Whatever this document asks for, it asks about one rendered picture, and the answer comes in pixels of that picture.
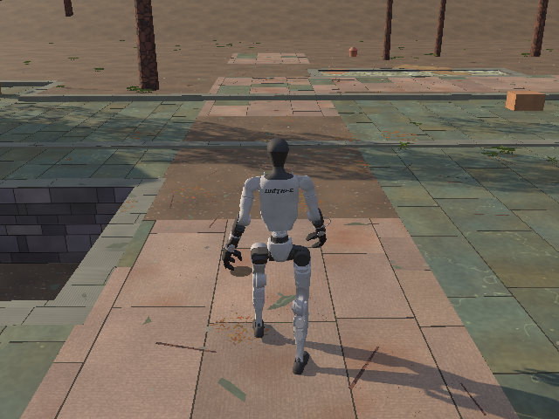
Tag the robot right forearm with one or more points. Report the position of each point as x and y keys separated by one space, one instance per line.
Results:
x=319 y=225

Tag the robot right hand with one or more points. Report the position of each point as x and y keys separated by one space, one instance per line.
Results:
x=314 y=236

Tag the right robot upper arm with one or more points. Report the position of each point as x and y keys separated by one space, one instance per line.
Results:
x=305 y=183

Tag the robot left hand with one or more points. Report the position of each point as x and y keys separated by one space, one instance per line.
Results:
x=226 y=257

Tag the robot left thigh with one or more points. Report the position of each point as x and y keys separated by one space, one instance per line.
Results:
x=259 y=256

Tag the robot left forearm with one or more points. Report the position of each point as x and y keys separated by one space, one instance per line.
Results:
x=236 y=233

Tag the left robot upper arm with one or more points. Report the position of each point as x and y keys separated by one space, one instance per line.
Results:
x=251 y=184

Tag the robot right foot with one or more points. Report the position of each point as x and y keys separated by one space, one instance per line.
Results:
x=298 y=367

